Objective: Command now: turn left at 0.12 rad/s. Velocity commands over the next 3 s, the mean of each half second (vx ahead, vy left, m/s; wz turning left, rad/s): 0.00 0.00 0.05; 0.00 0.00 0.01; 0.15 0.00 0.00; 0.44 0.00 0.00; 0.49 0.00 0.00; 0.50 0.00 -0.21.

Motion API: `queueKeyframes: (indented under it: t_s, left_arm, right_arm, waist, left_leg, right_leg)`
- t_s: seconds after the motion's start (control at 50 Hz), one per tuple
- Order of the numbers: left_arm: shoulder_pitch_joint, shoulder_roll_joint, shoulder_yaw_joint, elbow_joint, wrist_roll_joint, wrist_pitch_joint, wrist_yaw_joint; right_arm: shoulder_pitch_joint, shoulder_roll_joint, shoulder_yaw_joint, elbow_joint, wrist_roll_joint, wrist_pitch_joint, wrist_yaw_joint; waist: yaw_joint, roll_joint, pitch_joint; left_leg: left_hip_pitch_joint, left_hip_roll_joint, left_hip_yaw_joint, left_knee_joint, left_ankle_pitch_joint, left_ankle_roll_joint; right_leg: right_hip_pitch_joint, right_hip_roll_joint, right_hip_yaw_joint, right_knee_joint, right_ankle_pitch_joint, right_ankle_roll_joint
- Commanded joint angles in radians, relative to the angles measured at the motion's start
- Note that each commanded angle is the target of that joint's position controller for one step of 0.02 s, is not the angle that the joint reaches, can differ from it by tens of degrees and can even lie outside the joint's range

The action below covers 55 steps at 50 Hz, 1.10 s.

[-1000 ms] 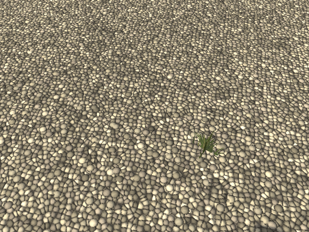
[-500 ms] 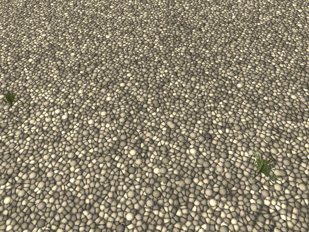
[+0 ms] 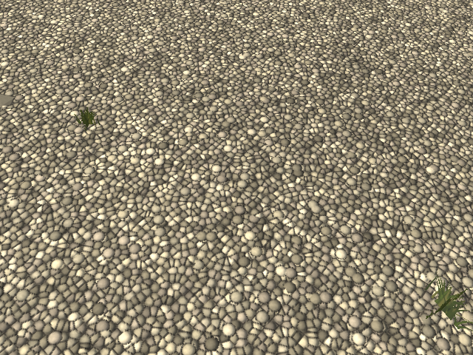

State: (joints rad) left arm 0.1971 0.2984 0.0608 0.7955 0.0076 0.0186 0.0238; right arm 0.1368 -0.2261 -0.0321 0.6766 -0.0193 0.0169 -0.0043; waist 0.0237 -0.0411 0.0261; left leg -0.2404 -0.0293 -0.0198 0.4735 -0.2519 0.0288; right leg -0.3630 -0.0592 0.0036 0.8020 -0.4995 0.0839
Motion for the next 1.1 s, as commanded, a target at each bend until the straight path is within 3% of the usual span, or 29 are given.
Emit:
queueKeyframes:
  t_s: [0.02,0.08,0.12,0.14,0.16,0.18,0.2,0.22,0.28,0.46,0.68,1.1]
  left_arm:
    - [0.018,0.077,0.022,-0.042,-0.004,-0.004,0.006]
    - [0.000,0.053,0.010,-0.036,-0.009,-0.008,0.004]
    - [0.028,0.044,0.003,-0.019,-0.002,-0.013,-0.001]
    - [0.027,0.072,0.005,-0.018,0.012,-0.015,-0.002]
    - [0.022,0.129,0.014,-0.026,0.014,-0.015,0.001]
    - [0.001,0.156,0.025,-0.006,0.000,-0.015,-0.002]
    - [-0.010,0.109,0.016,-0.012,-0.003,-0.019,-0.008]
    - [-0.012,0.088,0.010,-0.002,0.006,-0.024,-0.008]
    - [-0.005,0.071,0.001,0.020,0.007,-0.042,-0.004]
    - [0.007,0.063,-0.008,0.078,0.001,-0.038,0.010]
    - [0.016,0.045,-0.017,0.149,-0.002,-0.034,0.010]
    - [0.075,0.021,-0.033,0.240,-0.005,-0.030,0.017]
  right_arm:
    - [-0.057,-0.149,-0.039,-0.039,0.004,-0.024,-0.006]
    - [-0.057,-0.133,-0.033,-0.013,0.007,-0.017,-0.006]
    - [-0.060,-0.118,-0.025,0.008,0.017,-0.013,-0.004]
    - [-0.024,-0.106,-0.022,0.026,0.015,-0.019,-0.002]
    - [0.006,-0.106,-0.022,0.035,0.000,-0.024,0.002]
    - [0.028,-0.106,-0.025,0.043,-0.002,-0.024,0.004]
    - [-0.017,-0.130,-0.027,0.052,-0.003,-0.021,0.000]
    - [-0.038,-0.128,-0.031,0.053,0.004,-0.017,-0.005]
    - [-0.025,-0.115,-0.031,0.078,0.008,-0.003,-0.016]
    - [0.013,-0.115,-0.036,0.184,0.013,-0.010,-0.023]
    - [0.048,-0.118,-0.029,0.292,0.016,-0.012,-0.034]
    - [0.086,-0.092,-0.009,0.395,0.019,-0.012,-0.039]
  waist:
    - [0.003,0.182,-0.091]
    - [-0.013,0.181,-0.094]
    - [0.016,0.155,-0.089]
    - [0.004,0.116,-0.092]
    - [-0.032,0.038,-0.078]
    - [-0.066,-0.058,-0.055]
    - [-0.025,-0.029,-0.029]
    - [-0.022,-0.024,-0.021]
    - [-0.021,-0.019,-0.021]
    - [-0.014,0.043,-0.013]
    - [-0.019,0.042,-0.001]
    - [-0.023,0.043,0.016]
  left_leg:
    - [0.070,0.234,-0.179,-0.113,0.508,0.180]
    - [0.076,0.220,-0.178,-0.095,0.467,0.179]
    - [0.048,0.191,-0.166,-0.080,0.344,0.140]
    - [0.020,0.162,-0.161,-0.079,0.226,0.092]
    - [-0.009,0.110,-0.126,-0.061,0.092,0.051]
    - [0.009,0.060,-0.075,-0.081,0.028,0.020]
    - [0.039,0.048,-0.059,-0.054,0.017,-0.001]
    - [0.046,0.048,-0.053,-0.040,0.028,-0.002]
    - [0.047,0.056,-0.059,-0.037,0.095,0.003]
    - [0.043,0.053,-0.049,-0.045,0.125,-0.015]
    - [0.052,0.052,-0.039,-0.051,0.142,-0.020]
    - [0.041,0.045,-0.020,-0.062,0.125,-0.023]
  right_leg:
    - [-0.002,-0.017,0.030,0.024,0.038,0.013]
    - [0.067,-0.004,0.010,-0.137,0.117,0.006]
    - [0.181,0.007,-0.003,-0.366,0.333,-0.013]
    - [0.247,-0.017,0.036,-0.399,0.478,-0.028]
    - [0.264,-0.064,0.075,-0.385,0.584,-0.055]
    - [0.192,-0.055,0.058,-0.353,0.452,-0.094]
    - [0.136,-0.038,0.057,-0.378,0.345,-0.103]
    - [0.119,-0.034,0.059,-0.394,0.313,-0.095]
    - [0.133,-0.019,0.044,-0.391,0.346,-0.074]
    - [0.158,0.000,0.031,-0.386,0.341,-0.081]
    - [0.159,0.018,0.016,-0.394,0.352,-0.084]
    - [0.145,0.033,0.007,-0.404,0.336,-0.087]
